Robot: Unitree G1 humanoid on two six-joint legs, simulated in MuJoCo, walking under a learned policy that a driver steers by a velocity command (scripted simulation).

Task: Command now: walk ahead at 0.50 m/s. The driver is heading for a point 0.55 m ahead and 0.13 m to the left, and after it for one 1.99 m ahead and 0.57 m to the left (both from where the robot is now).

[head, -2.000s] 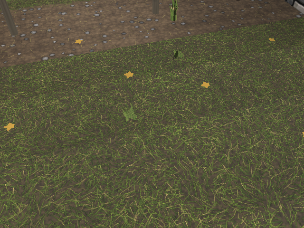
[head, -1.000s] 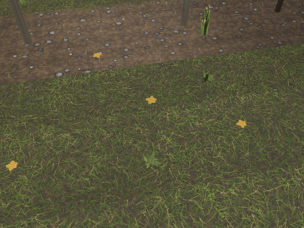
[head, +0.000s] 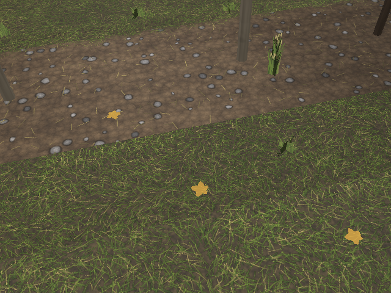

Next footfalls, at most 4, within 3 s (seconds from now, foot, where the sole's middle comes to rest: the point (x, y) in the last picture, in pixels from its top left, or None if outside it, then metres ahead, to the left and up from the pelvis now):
0.36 left None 0.36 0.29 -0.97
0.86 right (192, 273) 0.68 0.11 -0.97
1.32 left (136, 243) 0.81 0.35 -0.97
1.86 right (195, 193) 1.21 0.12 -1.15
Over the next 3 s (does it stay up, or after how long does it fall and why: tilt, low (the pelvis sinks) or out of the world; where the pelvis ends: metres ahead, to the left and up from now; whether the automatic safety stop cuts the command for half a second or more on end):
stays up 1.68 0.33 -0.38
